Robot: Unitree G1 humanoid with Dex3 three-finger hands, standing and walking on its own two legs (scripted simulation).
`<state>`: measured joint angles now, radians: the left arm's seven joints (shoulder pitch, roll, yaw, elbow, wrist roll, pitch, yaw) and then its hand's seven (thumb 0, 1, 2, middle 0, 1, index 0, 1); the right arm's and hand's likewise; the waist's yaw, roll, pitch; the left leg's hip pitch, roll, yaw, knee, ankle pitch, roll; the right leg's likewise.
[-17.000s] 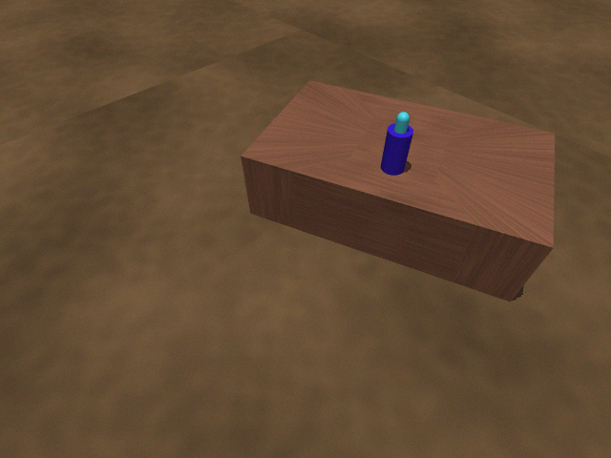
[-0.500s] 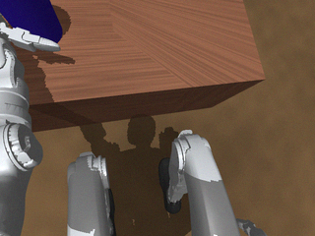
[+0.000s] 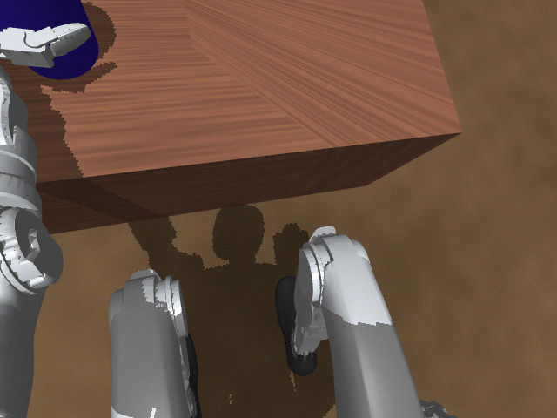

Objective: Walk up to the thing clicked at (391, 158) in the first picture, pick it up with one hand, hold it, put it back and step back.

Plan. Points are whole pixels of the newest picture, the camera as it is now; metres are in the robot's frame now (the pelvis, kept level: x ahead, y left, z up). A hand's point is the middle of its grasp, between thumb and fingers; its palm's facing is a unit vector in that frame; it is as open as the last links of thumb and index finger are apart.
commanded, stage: settle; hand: left
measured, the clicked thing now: out of the picture +0.61 +0.19 +0.05
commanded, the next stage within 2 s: lift in 1.14 s
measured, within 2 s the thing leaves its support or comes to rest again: leaves its support in 0.48 s
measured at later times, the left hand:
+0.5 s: hand (28, 20) +0.58 +0.19 +0.02, palm faces +0.16 -0.98 -0.09, open 11.9 cm
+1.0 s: hand out of the picture +0.57 +0.18 +0.06, palm faces +0.17 -0.98 -0.09, open 12.0 cm
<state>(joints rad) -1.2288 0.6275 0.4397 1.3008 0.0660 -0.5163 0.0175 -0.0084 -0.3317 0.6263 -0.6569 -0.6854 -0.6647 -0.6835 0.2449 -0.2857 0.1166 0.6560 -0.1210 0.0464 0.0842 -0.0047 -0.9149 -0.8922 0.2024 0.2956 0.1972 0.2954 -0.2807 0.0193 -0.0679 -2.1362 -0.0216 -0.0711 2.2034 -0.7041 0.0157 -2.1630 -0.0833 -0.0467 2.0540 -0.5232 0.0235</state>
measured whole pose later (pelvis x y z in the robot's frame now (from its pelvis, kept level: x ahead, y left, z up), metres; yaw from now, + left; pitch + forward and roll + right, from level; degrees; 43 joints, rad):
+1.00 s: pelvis +0.03 +0.00 +0.09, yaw +1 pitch +38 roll -3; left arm -0.91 0.43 0.34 1.01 -0.03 -0.41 0.05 -0.01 -0.61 1.03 -0.60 -0.99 -0.61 -1.00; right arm 0.20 -0.26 0.07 0.64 -0.08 -0.02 0.03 0.00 -0.92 -0.91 0.20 0.30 0.20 0.30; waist -0.20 0.04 -0.13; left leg -1.85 0.00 -0.04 1.90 -0.72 0.01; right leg -1.90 -0.07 -0.03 1.80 -0.56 0.01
